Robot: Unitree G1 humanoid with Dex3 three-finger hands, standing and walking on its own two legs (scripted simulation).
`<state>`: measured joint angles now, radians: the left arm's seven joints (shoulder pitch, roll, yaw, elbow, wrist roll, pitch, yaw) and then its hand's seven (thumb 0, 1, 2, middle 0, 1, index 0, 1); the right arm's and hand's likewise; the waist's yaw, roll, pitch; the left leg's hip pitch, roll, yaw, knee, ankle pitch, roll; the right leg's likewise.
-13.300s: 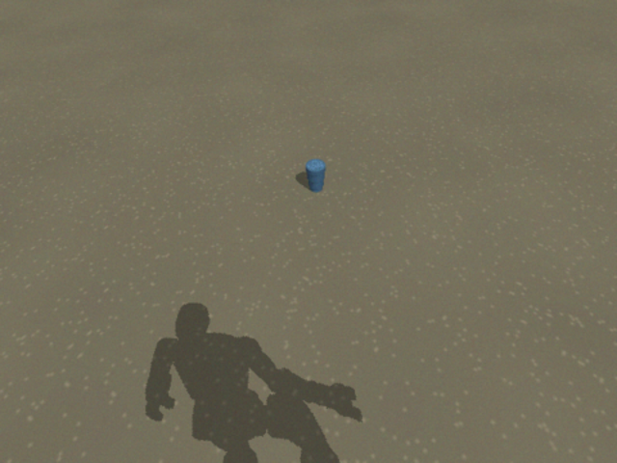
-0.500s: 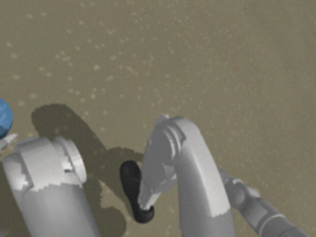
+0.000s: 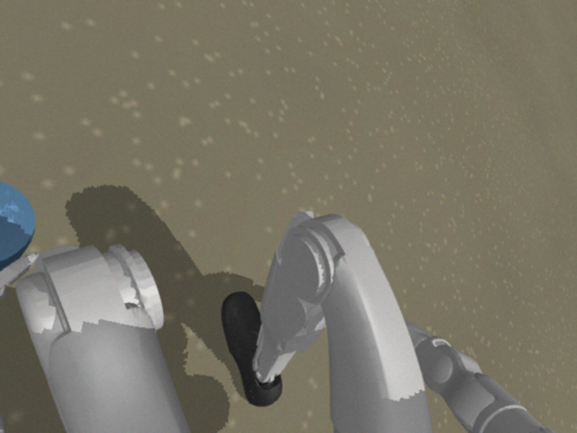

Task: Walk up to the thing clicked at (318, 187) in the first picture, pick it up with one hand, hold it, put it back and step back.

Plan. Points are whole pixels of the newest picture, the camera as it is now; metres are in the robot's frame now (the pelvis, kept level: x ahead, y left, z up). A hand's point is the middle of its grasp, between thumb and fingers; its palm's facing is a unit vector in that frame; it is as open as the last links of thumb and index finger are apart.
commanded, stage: settle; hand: left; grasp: from the side
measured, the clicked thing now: out of the picture +0.37 +0.27 -0.21
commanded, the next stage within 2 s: lift in 1.70 s
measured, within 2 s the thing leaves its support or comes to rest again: leaves its support in 0.04 s
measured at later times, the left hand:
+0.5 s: hand out of the picture +0.34 +0.29 -0.07, palm faces +0.29 -0.96 -0.03, open 11.3 cm
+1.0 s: hand out of the picture +0.35 +0.29 +0.00, palm faces +0.26 -0.96 -0.07, open 11.3 cm
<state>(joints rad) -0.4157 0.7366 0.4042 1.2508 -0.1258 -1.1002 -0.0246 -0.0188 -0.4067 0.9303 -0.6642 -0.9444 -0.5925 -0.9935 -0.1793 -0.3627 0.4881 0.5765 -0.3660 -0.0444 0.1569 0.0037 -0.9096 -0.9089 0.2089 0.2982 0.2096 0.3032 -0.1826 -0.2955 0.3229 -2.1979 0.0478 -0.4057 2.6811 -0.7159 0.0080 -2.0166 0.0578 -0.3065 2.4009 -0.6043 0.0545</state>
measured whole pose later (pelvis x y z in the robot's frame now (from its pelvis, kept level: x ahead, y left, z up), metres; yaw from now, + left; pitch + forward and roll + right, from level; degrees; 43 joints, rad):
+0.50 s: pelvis +0.01 -0.01 +0.03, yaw +4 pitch +20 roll -14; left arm -0.31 0.51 0.28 0.79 -0.15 -0.80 -0.07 -0.03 -0.48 1.02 -0.69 -0.95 -0.63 -0.99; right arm -0.10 -0.32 0.23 0.60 -0.21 -0.02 0.14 0.01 -0.91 -0.91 0.21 0.30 0.21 0.30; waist -0.10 -0.12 0.08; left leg -2.24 0.05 -0.26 2.54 -0.69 0.02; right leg -2.09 0.01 -0.21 2.36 -0.64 0.02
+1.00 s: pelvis +0.03 -0.02 +0.06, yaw +10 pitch +30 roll -7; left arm -0.32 0.40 0.31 0.63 -0.20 -0.61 -0.22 -0.03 -0.51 1.05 -0.70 -0.95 -0.63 -0.99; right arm 0.01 -0.30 0.04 0.69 -0.07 0.00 0.08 0.01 -0.91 -0.91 0.21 0.30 0.21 0.30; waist -0.07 -0.01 -0.06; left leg -2.22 0.05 -0.13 2.39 -0.71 0.00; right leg -2.15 -0.02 -0.11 2.32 -0.70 -0.01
